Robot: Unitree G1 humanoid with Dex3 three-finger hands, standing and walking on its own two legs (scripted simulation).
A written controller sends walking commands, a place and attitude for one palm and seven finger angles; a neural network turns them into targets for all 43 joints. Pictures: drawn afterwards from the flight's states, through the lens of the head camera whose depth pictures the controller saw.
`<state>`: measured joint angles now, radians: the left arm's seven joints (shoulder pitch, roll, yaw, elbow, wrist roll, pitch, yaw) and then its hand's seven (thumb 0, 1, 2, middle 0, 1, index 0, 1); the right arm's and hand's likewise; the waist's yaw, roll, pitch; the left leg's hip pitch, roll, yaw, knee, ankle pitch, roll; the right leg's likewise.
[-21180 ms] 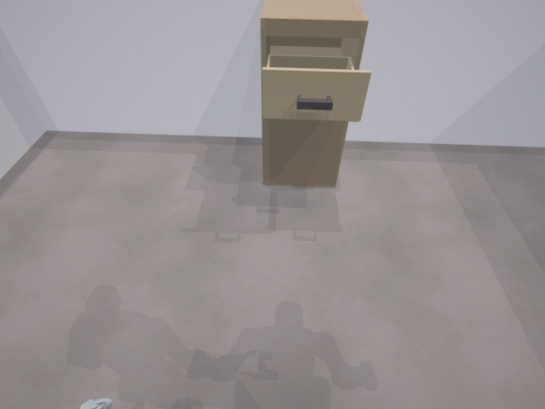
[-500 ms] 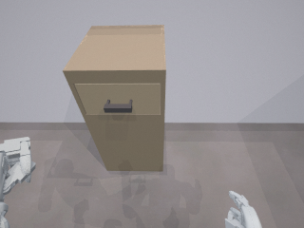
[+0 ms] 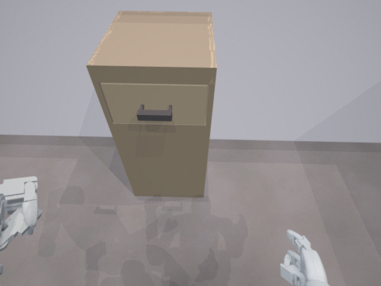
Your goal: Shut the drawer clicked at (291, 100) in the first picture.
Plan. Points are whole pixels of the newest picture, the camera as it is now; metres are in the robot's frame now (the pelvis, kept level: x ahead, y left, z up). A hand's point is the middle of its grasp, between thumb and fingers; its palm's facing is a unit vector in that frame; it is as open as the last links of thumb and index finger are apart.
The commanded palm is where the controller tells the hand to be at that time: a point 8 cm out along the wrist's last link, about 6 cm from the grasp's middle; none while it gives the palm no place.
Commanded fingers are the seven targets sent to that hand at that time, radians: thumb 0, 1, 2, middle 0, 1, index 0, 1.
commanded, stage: step back with the hand held close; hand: left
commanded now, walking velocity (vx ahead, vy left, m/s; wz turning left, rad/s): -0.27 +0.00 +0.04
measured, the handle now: (155, 111) +0.67 +0.18 -0.07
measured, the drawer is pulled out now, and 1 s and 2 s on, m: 0.00 0.00 0.00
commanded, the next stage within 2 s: stop stepping back and stand still in 0.90 s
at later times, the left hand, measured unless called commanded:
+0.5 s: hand (32, 227) +0.17 +0.24 +0.16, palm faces +0.31 -0.81 -0.49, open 3.2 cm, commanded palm +0.09 +0.28 +0.18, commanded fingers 0.00 0.90 0.90 -1.40 -1.60 -1.40 -1.60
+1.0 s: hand out of the picture +0.06 +0.15 +0.18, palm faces +0.07 -0.77 -0.63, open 3.2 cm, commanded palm -0.02 +0.23 +0.18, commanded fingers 0.00 0.90 0.90 -1.40 -1.60 -1.40 -1.60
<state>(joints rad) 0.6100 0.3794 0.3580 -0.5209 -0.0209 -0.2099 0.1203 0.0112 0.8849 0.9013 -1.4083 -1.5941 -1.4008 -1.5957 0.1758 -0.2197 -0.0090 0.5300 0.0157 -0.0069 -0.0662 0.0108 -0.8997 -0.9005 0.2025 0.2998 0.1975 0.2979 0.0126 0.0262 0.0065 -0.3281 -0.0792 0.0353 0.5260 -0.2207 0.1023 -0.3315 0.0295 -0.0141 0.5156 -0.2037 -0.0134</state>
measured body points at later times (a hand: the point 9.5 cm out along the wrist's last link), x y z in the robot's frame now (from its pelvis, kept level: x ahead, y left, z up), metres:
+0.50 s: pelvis -0.04 +0.00 -0.01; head -0.01 +0.03 +0.43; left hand +0.14 +0.28 +0.19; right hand +0.12 -0.26 -0.08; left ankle +0.04 +0.05 -0.73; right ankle +0.04 -0.11 -0.73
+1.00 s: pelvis -0.15 -0.05 -0.01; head -0.06 -0.03 +0.43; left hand +0.05 +0.19 +0.21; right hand +0.06 -0.27 -0.09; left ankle +0.03 +0.05 -0.73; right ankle -0.25 -0.14 -0.73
